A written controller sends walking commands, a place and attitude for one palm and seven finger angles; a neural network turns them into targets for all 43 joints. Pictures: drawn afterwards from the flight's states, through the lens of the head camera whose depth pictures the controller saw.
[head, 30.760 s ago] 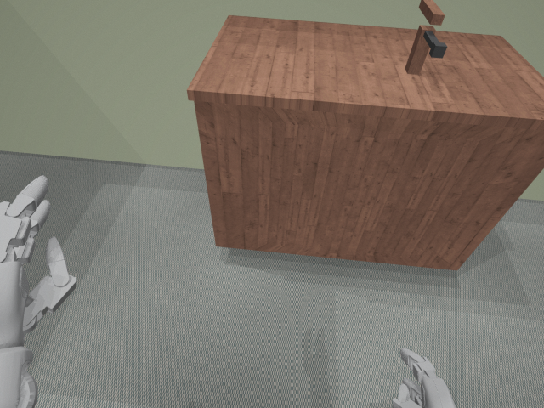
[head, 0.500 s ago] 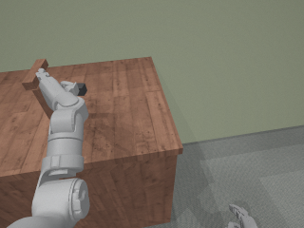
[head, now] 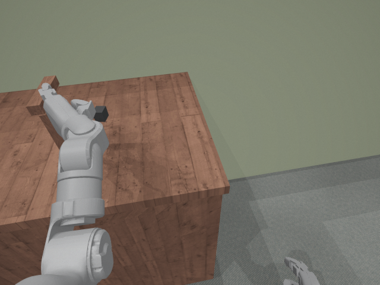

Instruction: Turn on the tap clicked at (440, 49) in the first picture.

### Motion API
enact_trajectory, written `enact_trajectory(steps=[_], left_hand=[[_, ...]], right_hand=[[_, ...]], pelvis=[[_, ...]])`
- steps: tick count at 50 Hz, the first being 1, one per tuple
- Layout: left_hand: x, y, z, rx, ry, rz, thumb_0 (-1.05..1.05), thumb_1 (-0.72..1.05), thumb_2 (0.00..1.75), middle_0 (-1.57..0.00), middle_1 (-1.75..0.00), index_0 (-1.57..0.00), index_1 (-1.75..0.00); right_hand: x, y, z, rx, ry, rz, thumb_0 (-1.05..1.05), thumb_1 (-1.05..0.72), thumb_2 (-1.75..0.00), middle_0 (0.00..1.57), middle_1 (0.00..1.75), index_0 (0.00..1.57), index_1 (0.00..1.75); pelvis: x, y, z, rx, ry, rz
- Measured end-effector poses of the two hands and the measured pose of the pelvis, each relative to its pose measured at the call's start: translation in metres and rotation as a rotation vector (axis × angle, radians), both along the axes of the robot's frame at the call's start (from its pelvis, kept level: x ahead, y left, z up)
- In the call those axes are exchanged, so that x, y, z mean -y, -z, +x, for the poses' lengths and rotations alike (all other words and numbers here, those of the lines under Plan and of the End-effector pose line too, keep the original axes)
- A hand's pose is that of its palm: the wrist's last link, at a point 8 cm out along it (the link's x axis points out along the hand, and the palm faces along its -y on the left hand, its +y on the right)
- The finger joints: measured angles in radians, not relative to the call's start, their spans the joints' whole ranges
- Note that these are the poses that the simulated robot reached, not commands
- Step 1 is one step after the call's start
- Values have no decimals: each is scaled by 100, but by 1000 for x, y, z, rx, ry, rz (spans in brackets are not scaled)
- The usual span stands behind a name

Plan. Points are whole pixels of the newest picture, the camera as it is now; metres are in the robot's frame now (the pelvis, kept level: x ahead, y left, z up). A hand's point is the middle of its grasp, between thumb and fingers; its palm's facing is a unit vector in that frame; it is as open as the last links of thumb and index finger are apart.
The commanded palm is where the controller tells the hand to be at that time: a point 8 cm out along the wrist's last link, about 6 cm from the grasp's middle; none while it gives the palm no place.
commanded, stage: lift the hand up off the lever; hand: left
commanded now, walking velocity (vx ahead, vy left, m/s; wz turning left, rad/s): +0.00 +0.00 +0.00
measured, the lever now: (100, 113) +0.45 +0.26 +0.15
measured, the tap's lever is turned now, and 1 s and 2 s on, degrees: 77 77 77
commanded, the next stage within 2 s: draw the hand back beside the body in 0.22 s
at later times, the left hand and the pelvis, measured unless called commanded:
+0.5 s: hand (106, 108) +0.38 +0.20 +0.22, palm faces +0.44 -0.90 -0.08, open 7.8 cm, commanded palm +0.31 +0.27 +0.22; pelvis +0.01 -0.01 +0.00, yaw -2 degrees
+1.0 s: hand (81, 155) +0.28 +0.22 +0.19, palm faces +0.31 -0.92 -0.22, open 7.6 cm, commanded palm +0.23 +0.28 +0.19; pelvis -0.01 +0.01 +0.00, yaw -2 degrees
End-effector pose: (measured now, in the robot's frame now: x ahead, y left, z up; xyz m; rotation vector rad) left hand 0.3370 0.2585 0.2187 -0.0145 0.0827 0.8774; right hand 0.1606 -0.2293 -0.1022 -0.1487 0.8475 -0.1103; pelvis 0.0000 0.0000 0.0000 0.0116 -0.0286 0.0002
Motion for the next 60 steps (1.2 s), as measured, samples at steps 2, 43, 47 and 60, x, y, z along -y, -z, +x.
enact_trajectory(steps=[2, 43, 47, 60], left_hand=[[-1, -3, -2, 13, -13, 10, 1, 90, 90, -16, -15, -15, -15], [-29, 12, -104, 255, 430, 415, 2, 90, 90, -17, -21, -17, -21], [-11, 13, -95, 276, 531, 423, 1, 90, 90, -18, -22, -18, -22], [-40, 43, -134, 126, 519, 433, 1, 89, 90, -20, -26, -20, -26]], right_hand=[[-1, -2, 4, 14, -8, -2, 1, -91, -90, 20, 30, 20, 30], [4, -11, -3, 71, -49, -57, 1, -91, -90, 20, 30, 20, 30], [-15, -18, 4, 124, -34, -4, 1, -91, -90, 20, 30, 20, 30], [-24, -17, -7, 94, -22, -7, 1, -91, -90, 21, 30, 20, 30]], pelvis=[[0, 0, -1, 0, 1, -1], [-5, -1, -12, 56, -3, -14], [-9, -2, -13, 53, 10, -11], [-19, -2, -4, 52, 27, -22]])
